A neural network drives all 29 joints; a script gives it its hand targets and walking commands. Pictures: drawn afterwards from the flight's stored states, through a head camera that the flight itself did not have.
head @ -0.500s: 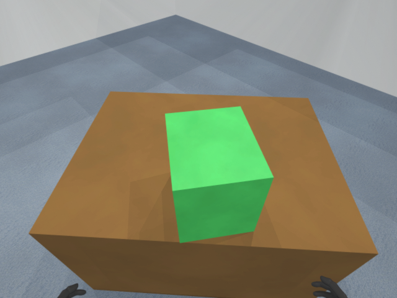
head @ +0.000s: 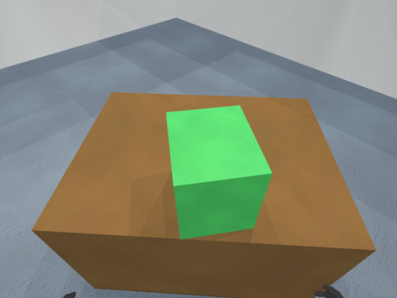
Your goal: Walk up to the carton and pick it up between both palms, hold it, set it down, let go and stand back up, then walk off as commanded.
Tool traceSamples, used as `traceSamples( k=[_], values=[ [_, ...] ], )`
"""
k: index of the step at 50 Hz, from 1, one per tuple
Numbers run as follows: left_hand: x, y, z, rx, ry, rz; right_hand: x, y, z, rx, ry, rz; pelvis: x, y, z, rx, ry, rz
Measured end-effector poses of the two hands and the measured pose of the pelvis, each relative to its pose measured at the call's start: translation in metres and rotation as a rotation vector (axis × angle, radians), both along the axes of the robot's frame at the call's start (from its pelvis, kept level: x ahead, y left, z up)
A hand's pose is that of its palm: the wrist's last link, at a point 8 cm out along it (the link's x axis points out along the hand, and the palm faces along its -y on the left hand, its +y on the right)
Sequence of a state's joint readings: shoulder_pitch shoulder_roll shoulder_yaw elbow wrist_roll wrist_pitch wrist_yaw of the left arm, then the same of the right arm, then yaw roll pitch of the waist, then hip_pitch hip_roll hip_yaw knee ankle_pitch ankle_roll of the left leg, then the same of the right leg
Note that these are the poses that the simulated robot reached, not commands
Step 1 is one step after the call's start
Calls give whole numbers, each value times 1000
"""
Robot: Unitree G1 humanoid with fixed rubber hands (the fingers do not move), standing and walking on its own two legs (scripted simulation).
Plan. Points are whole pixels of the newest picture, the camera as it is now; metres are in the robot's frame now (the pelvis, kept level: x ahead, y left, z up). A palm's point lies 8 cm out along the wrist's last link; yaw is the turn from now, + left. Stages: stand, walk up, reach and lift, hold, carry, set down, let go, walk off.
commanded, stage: walk up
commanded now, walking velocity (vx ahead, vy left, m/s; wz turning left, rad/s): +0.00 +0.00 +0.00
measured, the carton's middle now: (210, 171) +0.47 -0.03 -0.05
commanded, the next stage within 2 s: none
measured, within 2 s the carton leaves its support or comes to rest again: neither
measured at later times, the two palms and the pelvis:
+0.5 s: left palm out of the picture +0.10 +0.31 -0.09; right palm out of the picture +0.13 -0.30 -0.09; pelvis +0.02 +0.00 +0.00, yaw -1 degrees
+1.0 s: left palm out of the picture +0.10 +0.34 -0.10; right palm out of the picture +0.13 -0.29 -0.08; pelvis +0.03 +0.03 +0.00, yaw -2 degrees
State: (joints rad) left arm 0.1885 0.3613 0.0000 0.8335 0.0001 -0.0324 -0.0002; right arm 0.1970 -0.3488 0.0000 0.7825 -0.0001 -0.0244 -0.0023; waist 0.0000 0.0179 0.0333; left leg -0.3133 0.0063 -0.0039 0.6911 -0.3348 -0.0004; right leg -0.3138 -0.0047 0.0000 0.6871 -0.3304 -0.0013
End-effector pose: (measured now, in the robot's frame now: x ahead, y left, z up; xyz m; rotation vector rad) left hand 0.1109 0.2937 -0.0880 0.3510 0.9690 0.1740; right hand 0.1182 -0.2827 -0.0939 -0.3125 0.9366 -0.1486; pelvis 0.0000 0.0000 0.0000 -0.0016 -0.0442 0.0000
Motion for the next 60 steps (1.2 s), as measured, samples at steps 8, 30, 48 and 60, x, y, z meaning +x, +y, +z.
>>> traceSamples(
  k=[8, 30, 48, 60],
  values=[
    [-5, 2, 0, 1, 4, -2, -4, -3, -1, -5, 14, 0, -2, 1, 0, 0, -2, 1],
    [-21, 18, 5, 62, 107, -7, 12, -20, -5, -27, 71, 0, 25, -1, 2, 7, -9, -10],
    [-17, 55, -15, 35, 189, -16, 11, -3, 15, -104, 85, -7, 34, 31, 1, -29, -2, -27],
    [-11, 48, -4, 74, 166, -27, 14, -7, -8, -51, 99, -32, 44, 24, -4, -10, -23, -45]
  ],
)
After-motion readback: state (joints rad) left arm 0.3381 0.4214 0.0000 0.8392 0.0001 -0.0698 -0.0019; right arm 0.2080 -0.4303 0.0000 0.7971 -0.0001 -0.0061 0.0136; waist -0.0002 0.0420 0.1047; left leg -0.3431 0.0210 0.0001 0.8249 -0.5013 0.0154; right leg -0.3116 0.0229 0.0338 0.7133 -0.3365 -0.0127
